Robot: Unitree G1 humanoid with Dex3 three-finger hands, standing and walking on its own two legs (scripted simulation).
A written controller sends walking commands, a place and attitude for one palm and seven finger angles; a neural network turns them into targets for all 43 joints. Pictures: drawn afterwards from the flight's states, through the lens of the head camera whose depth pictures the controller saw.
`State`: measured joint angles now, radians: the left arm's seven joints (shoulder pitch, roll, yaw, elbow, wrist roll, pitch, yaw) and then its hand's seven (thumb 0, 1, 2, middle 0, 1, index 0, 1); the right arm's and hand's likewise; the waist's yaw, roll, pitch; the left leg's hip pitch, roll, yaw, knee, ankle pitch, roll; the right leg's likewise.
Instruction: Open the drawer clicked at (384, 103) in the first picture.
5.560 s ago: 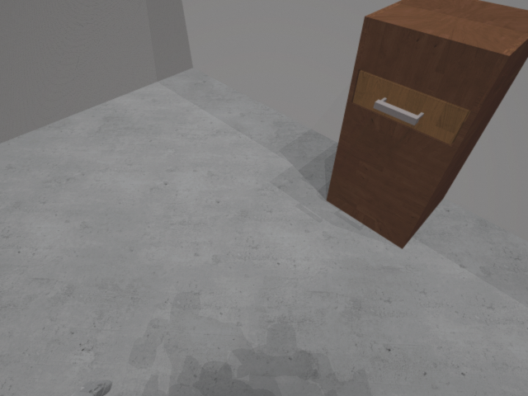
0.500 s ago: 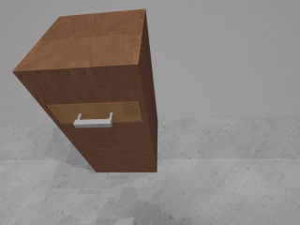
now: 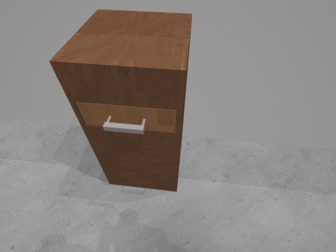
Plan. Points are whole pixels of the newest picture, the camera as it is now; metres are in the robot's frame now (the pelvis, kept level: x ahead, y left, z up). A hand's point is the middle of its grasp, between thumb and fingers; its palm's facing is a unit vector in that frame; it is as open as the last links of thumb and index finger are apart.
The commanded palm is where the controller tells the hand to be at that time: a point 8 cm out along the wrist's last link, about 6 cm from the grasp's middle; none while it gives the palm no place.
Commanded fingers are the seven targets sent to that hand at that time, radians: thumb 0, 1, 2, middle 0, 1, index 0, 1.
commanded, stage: come to a stop and stand still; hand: left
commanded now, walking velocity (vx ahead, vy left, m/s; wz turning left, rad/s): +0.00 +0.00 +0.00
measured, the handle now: (125, 123) +0.57 +0.23 -0.12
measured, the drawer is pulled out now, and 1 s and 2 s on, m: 0.00 0.00 0.00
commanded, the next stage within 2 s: look again from close up in 0.60 s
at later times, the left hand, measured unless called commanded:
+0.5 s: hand out of the picture +0.05 +0.20 -0.17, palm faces +0.01 -0.97 -0.23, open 7.3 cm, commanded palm none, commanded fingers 0.00 0.90 0.90 -0.20 -0.30 -0.20 -0.30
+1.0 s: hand out of the picture +0.00 +0.19 -0.18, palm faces +0.00 -0.98 -0.20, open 7.4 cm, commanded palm none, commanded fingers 0.00 0.90 0.90 -0.20 -0.30 -0.20 -0.30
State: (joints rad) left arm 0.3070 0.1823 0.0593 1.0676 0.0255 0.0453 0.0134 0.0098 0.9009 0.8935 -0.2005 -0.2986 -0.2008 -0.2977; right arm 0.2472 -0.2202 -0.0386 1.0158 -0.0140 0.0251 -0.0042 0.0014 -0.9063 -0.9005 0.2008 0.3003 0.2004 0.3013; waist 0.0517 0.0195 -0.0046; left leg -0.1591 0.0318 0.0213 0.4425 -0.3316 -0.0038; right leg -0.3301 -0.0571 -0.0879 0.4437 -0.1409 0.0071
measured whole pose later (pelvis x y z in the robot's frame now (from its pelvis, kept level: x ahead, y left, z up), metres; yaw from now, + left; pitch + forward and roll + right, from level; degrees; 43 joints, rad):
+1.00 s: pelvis +0.00 +0.02 +0.00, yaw -2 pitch -1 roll +0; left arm 0.29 0.14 -0.01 1.11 0.01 -0.01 0.03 0.01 0.91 0.89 -0.20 -0.30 -0.20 -0.30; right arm 0.28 -0.17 0.02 1.07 -0.02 -0.01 -0.04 0.00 -0.91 -0.90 0.20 0.30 0.20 0.30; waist 0.00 0.02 0.02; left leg -0.15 0.01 0.05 0.52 -0.35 0.01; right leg -0.20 -0.01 -0.04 0.54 -0.32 -0.01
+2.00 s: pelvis +0.07 +0.02 +0.00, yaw -1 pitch +1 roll +2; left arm 0.17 0.17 0.04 1.01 0.03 -0.01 0.04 0.01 0.92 0.89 -0.20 -0.30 -0.20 -0.30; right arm 0.25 -0.13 -0.03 1.07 0.00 0.02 -0.04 0.00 -0.91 -0.90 0.20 0.30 0.20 0.30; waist 0.00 0.00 0.08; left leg -0.32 0.00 0.02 0.91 -0.55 -0.01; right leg -0.29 -0.05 -0.10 0.57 -0.29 -0.04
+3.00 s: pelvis +0.07 +0.04 +0.00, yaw -3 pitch -1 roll +0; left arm 0.30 0.14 -0.01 1.09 0.01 0.00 0.02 0.01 0.92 0.89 -0.20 -0.30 -0.20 -0.30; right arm 0.32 -0.15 0.03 1.11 -0.01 0.00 -0.02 0.00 -0.91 -0.90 0.20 0.30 0.20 0.30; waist 0.00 0.01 0.01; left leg -0.18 0.02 0.08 0.43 -0.23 0.00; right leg -0.21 -0.04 -0.07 0.46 -0.22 0.00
